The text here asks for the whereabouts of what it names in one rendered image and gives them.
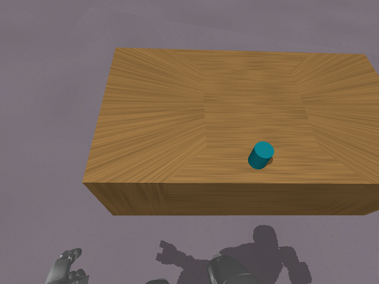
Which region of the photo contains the left robot hand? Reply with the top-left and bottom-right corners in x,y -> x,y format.
45,248 -> 89,284

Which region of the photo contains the can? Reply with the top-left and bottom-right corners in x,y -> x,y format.
248,141 -> 274,169

